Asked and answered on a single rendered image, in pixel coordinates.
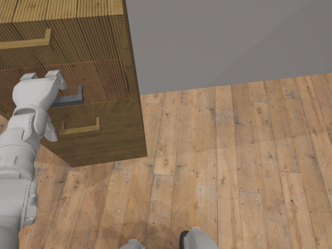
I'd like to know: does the left robot upper arm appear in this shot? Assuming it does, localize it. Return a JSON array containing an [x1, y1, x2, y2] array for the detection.
[[0, 178, 38, 249]]

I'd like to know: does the left robot hand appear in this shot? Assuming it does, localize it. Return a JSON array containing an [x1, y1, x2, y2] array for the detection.
[[12, 70, 67, 142]]

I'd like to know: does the cabinet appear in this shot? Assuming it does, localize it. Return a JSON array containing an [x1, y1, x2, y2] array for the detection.
[[0, 0, 147, 168]]

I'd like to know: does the drawer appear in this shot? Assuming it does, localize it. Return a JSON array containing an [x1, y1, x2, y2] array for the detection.
[[0, 58, 130, 113]]

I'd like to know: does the left robot forearm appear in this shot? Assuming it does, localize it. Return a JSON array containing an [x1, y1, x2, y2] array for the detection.
[[0, 105, 48, 181]]

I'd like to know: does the robot left shin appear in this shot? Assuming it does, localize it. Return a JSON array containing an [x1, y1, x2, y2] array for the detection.
[[128, 239, 140, 244]]

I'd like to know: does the robot right thigh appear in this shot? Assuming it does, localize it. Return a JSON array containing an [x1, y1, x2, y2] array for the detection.
[[184, 231, 219, 249]]

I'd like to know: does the handle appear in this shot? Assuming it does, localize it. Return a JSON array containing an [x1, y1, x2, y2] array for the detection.
[[59, 125, 101, 137], [51, 85, 85, 108], [0, 38, 54, 58]]

